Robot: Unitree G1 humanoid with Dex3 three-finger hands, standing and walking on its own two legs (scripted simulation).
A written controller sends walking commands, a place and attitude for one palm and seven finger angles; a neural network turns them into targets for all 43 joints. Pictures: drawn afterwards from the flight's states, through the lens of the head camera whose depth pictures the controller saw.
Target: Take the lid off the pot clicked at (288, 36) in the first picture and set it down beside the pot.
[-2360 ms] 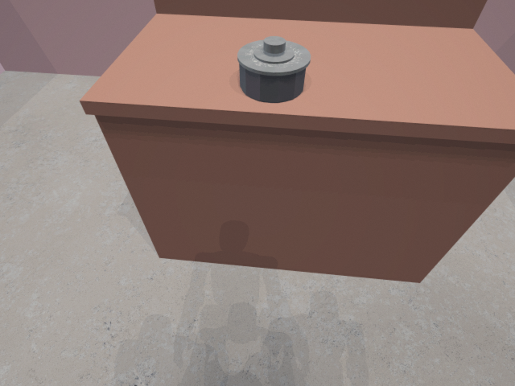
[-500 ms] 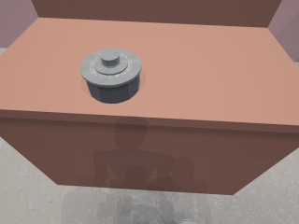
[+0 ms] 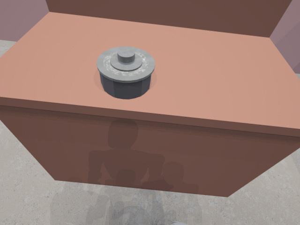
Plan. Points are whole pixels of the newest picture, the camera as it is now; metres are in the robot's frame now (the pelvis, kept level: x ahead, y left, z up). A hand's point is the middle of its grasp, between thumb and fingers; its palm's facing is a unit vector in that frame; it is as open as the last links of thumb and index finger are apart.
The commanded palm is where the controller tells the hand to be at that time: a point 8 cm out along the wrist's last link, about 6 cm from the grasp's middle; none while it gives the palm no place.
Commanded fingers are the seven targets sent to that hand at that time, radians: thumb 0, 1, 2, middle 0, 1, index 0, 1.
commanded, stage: come to a stop and stand still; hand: left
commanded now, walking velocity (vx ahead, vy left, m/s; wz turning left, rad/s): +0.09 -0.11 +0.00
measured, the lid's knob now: (126, 55) +0.55 +0.12 +0.16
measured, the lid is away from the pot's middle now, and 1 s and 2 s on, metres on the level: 0.00 0.00 0.00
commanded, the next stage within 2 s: look again from close up in 0.36 s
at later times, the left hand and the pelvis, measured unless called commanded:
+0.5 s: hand out of the picture +0.05 +0.17 -0.17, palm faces +0.00 -0.97 -0.23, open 7.4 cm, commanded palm none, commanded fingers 0.00 0.90 0.90 -0.20 -0.30 -0.20 -0.30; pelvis +0.02 -0.01 -0.01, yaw -1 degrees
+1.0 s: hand out of the picture +0.07 +0.17 -0.18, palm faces +0.00 -0.98 -0.22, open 7.4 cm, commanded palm none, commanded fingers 0.00 0.90 0.90 -0.20 -0.30 -0.20 -0.30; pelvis +0.04 -0.02 +0.00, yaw -2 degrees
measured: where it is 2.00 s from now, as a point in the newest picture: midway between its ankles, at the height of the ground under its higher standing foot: outside the picture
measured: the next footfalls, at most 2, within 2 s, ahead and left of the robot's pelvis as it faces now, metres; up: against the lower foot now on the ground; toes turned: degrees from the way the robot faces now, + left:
right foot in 0.18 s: +0.02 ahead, -0.12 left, +0.00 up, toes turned -2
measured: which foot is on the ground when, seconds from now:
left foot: down 0.00-1.00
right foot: up 0.00-0.16, down 0.18-1.00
